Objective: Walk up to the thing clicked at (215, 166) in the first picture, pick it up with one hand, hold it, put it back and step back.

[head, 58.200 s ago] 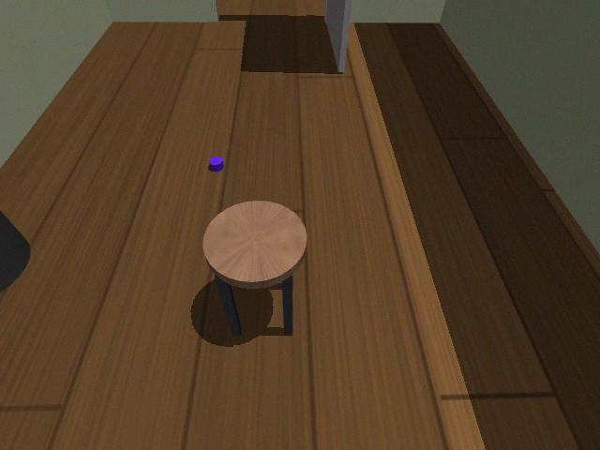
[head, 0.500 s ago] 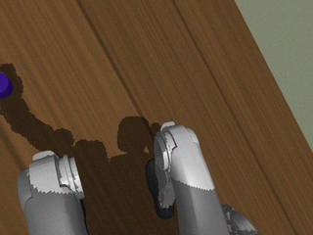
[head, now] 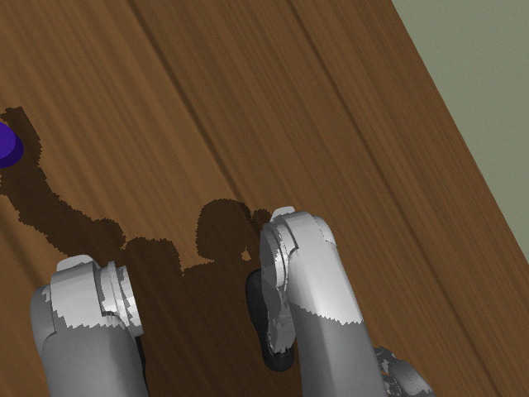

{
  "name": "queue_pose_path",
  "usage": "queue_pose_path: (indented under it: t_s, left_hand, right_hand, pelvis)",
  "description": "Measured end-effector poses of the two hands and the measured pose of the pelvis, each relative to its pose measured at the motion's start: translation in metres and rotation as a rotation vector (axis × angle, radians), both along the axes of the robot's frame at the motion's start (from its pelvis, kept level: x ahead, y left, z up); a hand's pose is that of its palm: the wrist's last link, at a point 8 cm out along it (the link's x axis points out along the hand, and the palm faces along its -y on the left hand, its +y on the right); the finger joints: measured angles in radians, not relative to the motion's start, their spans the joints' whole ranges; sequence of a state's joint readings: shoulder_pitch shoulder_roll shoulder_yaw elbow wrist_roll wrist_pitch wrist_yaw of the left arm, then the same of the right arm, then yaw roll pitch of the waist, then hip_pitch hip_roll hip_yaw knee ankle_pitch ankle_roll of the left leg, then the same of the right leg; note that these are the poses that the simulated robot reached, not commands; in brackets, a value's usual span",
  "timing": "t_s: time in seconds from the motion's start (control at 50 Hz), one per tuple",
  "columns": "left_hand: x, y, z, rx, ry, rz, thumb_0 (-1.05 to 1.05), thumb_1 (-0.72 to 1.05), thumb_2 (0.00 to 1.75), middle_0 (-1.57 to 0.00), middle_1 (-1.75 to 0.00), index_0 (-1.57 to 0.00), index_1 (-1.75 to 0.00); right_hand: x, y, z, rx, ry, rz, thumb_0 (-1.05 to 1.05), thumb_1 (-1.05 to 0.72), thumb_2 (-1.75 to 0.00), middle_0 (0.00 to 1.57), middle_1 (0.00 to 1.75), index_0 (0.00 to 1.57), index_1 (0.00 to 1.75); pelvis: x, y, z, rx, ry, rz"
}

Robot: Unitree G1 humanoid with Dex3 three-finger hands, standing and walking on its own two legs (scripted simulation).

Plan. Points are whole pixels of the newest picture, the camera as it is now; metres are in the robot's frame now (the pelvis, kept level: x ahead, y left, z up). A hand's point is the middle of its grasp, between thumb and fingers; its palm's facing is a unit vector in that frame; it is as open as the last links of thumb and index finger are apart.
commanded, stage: approach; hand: left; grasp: from above
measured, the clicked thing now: out of the picture +0.51 +0.32 -0.29
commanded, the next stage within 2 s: close in in 0.64 s
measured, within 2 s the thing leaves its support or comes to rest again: neither
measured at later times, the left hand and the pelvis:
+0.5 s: hand out of the picture +0.52 +0.30 -0.17, palm faces -0.39 -0.09 -0.92, open 13.3 cm; pelvis +0.00 +0.00 +0.00, yaw +0 degrees
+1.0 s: hand out of the picture +0.49 +0.33 -0.20, palm faces -0.45 -0.12 -0.88, open 13.3 cm; pelvis +0.00 +0.00 +0.00, yaw -1 degrees
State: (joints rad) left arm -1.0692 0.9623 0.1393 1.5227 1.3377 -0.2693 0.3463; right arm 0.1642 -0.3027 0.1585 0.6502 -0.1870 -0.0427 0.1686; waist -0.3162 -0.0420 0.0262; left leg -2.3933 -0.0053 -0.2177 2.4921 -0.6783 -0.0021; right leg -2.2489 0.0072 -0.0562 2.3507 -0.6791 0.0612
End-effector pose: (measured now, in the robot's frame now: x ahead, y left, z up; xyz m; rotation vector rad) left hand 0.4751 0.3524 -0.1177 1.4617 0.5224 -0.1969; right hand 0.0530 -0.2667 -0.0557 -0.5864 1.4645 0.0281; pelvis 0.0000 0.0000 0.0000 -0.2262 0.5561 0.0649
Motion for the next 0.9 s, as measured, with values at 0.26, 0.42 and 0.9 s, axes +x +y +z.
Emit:
queue_pose_path:
  t_s: [0.26,0.42,0.9]
  left_hand:
    - [0.015,-0.019,0.002,0.003,-0.011,-0.037,0.0,-0.38,0.89,-0.21,-0.92,-0.21,-0.92]
    - [0.045,-0.049,0.009,0.008,-0.068,-0.04,0.0,-0.39,0.89,-0.2,-0.94,-0.21,-0.94]
    - [0.018,-0.015,-0.015,-0.006,0.028,-0.011,0.0,-0.42,0.91,-0.19,-0.93,-0.2,-0.93]
  right_hand:
    - [-0.005,0.001,-0.001,0.003,0.002,-0.006,0.0,-0.9,-0.89,0.2,0.3,0.2,0.3]
    - [-0.021,0.002,0.003,0.011,0.014,-0.046,0.0,-0.9,-0.89,0.2,0.3,0.2,0.3]
    - [-0.011,-0.012,0.009,-0.05,0.051,0.018,0.0,-0.9,-0.9,0.2,0.3,0.2,0.3]
  pelvis:
    - [0.0,-0.002,-0.001,0.008,0.009,-0.001]
    - [0.002,-0.004,0.0,0.01,0.023,-0.008]
    - [-0.001,-0.004,-0.001,0.0,-0.005,-0.011]
